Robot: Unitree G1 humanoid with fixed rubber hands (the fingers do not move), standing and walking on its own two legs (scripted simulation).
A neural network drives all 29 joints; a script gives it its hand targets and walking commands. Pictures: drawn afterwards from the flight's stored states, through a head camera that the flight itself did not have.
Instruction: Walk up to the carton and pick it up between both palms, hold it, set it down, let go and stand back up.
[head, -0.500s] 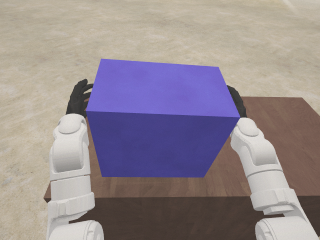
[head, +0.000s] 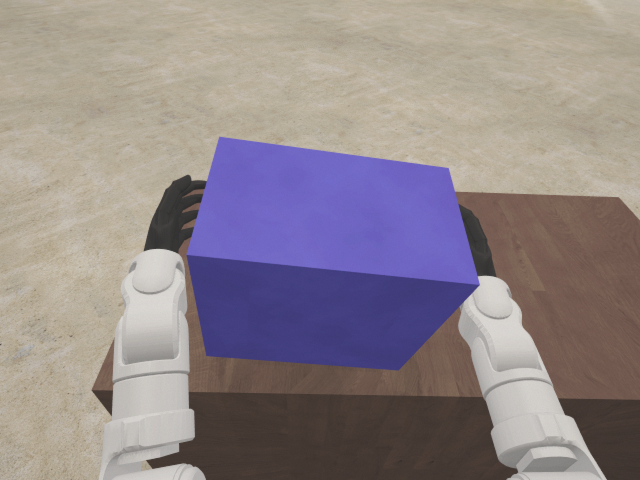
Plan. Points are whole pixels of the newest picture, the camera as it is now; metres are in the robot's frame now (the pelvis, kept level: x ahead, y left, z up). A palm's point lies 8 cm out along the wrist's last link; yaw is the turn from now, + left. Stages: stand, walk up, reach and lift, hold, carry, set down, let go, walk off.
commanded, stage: set down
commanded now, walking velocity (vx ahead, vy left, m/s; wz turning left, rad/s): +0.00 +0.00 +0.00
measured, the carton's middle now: (319, 267) +0.36 +0.01 +0.09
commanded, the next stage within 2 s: none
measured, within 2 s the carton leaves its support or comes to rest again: neither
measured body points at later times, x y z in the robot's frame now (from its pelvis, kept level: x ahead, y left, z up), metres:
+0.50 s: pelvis +0.02 -0.01 +0.00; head +0.00 +0.03 +0.45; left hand +0.37 +0.18 +0.12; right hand +0.36 -0.19 +0.09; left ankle +0.02 +0.13 -0.75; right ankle -0.01 -0.10 -0.75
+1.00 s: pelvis +0.02 +0.00 +0.00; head +0.02 +0.02 +0.45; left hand +0.39 +0.17 +0.09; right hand +0.36 -0.20 +0.07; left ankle +0.02 +0.13 -0.75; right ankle -0.01 -0.10 -0.75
